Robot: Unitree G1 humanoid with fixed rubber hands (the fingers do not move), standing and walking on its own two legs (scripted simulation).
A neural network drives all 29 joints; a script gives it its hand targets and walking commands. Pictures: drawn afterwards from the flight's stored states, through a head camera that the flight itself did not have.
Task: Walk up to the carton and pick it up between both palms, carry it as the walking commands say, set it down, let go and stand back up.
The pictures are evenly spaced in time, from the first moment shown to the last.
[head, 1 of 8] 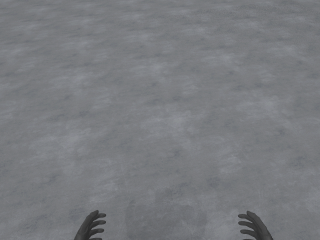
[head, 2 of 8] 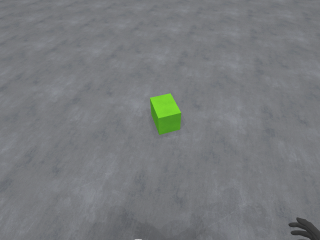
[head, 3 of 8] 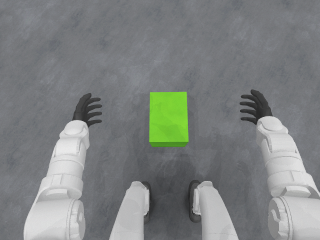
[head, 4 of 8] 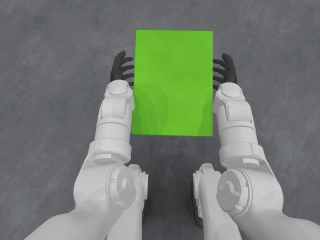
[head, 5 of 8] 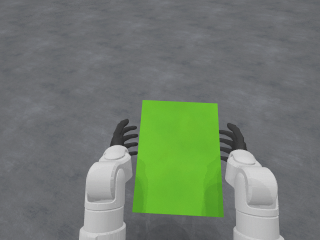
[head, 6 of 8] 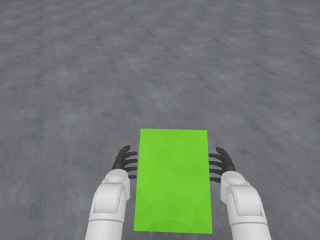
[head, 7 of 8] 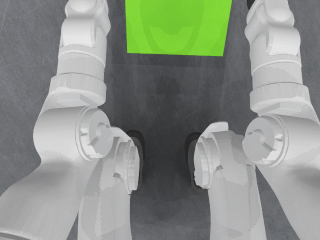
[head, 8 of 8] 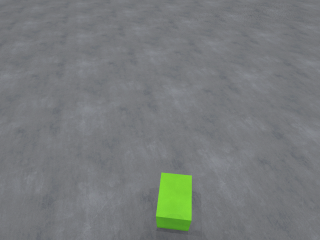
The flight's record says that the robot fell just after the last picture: no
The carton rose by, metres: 0.69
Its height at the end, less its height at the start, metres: +0.00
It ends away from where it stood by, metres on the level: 1.44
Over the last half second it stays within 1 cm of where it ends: yes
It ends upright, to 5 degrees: yes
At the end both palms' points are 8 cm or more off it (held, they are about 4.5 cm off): yes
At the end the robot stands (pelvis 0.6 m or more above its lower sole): yes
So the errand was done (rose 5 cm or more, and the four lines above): yes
